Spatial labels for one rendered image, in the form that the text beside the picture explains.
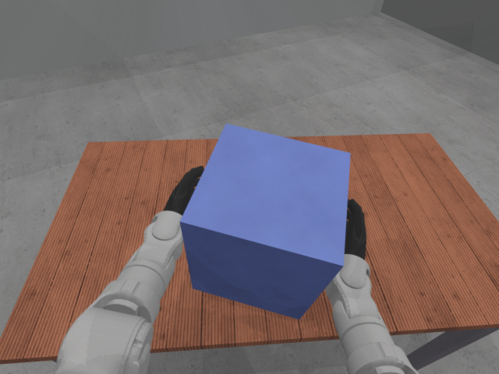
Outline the robot left hand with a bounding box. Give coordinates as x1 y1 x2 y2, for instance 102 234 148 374
163 166 204 215

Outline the table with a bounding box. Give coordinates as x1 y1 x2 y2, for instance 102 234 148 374
0 133 499 371

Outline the right robot forearm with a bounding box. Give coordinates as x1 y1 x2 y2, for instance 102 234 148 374
325 254 419 374

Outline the left robot forearm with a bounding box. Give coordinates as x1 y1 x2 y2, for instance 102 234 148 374
56 210 183 371

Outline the robot left upper arm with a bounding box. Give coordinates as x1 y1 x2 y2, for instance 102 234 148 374
55 307 154 374

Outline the robot right hand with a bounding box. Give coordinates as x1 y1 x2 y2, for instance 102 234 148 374
345 199 366 260

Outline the carton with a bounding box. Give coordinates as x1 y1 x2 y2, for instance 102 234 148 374
180 123 351 319

